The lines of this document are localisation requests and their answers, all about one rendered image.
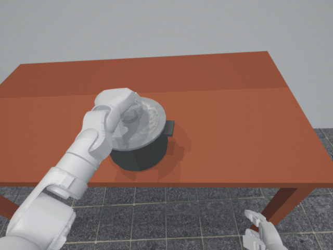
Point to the left robot forearm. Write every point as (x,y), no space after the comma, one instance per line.
(73,172)

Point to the pot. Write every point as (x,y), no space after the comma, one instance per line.
(147,156)

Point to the robot right hand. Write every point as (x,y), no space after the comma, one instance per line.
(268,234)

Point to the table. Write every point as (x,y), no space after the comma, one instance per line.
(237,124)

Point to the lid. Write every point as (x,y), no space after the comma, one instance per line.
(148,126)

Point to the left robot upper arm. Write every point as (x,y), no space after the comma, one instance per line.
(44,226)

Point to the knob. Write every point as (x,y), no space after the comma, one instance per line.
(130,116)

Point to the robot left hand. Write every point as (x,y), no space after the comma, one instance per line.
(122,99)

